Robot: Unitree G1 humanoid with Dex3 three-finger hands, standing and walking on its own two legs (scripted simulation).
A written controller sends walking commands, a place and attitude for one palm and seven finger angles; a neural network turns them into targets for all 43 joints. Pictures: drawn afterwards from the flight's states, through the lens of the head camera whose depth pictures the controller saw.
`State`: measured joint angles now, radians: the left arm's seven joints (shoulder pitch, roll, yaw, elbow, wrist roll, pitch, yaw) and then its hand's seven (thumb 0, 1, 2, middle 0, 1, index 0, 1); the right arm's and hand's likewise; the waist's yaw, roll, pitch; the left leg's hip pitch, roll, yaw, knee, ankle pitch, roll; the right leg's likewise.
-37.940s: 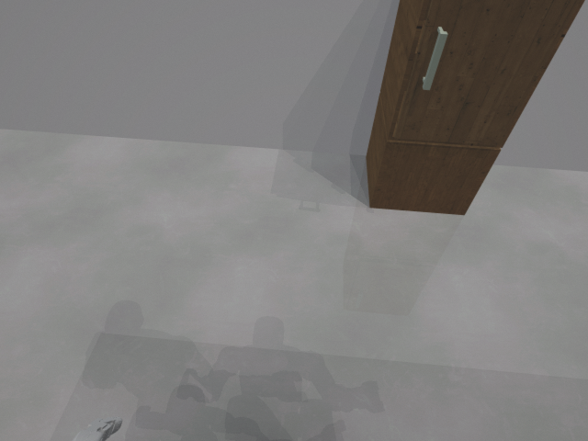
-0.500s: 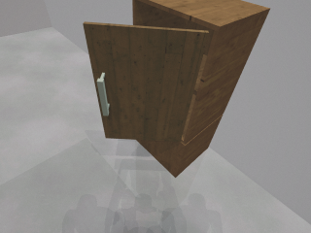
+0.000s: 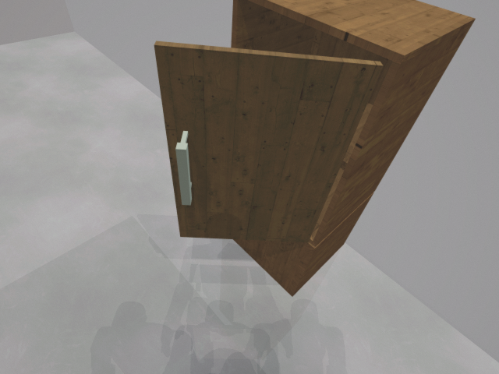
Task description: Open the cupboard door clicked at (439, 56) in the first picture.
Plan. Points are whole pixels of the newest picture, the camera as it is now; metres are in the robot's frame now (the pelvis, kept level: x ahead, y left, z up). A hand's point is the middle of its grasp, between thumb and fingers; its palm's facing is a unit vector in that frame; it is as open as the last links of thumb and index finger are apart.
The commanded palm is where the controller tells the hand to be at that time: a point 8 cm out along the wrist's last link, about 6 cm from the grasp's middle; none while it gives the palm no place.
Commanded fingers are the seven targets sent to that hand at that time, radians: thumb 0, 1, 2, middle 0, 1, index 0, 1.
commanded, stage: come to a stop and stand still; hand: left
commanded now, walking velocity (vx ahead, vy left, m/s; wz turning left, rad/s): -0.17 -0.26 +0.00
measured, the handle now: (185, 169) +0.54 +0.17 -0.02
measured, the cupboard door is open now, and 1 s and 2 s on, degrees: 46 46 46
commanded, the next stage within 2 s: look again from close up in 0.88 s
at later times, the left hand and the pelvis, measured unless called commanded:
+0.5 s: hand out of the picture +0.10 +0.14 -0.17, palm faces +0.03 -0.98 -0.21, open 7.2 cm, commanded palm none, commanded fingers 0.00 0.90 0.90 -0.20 -0.30 -0.20 -0.30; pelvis +0.00 -0.03 +0.00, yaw +1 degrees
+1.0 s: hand out of the picture -0.02 +0.16 -0.17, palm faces +0.02 -0.98 -0.18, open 7.4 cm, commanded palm none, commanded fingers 0.00 0.90 0.90 -0.20 -0.30 -0.20 -0.30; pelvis -0.02 -0.02 +0.01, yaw +0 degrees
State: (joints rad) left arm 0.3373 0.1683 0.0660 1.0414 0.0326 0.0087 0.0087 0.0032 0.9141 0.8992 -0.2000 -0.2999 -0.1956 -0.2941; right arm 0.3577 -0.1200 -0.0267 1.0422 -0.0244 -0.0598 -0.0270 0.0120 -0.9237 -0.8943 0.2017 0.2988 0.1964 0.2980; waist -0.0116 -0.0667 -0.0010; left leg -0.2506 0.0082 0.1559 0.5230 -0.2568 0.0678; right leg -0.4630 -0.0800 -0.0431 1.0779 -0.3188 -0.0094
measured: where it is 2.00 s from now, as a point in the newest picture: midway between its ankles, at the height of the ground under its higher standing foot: outside the picture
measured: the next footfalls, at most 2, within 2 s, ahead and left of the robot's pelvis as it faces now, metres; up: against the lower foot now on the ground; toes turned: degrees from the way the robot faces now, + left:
right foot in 0.34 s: +0.09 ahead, -0.15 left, +0.00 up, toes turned -5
left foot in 0.64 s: +0.00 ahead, +0.09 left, +0.00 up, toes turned +3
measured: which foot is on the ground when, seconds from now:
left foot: down 0.00-0.36, up 0.38-0.62, down 0.64-1.00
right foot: up 0.00-0.32, down 0.34-0.68, up 0.70-1.00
